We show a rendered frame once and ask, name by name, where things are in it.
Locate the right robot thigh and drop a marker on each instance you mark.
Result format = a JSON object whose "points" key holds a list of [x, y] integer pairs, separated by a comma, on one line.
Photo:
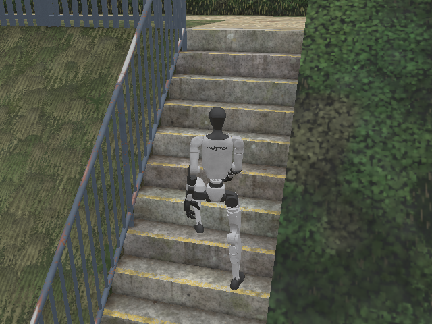
{"points": [[234, 215]]}

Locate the robot left upper arm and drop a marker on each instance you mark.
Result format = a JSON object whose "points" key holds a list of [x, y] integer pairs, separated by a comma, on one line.
{"points": [[195, 143]]}

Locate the left robot hand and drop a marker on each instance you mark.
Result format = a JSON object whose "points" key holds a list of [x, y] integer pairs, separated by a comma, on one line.
{"points": [[187, 208]]}

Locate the robot right upper arm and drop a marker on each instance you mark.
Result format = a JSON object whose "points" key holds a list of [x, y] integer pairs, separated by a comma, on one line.
{"points": [[238, 153]]}

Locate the robot thigh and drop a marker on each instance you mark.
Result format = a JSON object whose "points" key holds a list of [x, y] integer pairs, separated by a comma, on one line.
{"points": [[234, 215], [200, 190]]}

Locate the robot left forearm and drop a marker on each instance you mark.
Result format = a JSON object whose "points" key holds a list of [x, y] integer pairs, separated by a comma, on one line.
{"points": [[190, 186]]}

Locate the right robot hand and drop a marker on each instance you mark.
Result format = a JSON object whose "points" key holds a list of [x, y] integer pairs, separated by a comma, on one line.
{"points": [[227, 179]]}

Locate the left robot thigh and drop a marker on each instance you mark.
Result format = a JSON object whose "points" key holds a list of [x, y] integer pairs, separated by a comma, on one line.
{"points": [[200, 190]]}

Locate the robot right forearm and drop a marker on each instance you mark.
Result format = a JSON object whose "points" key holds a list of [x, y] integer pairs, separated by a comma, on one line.
{"points": [[232, 173]]}

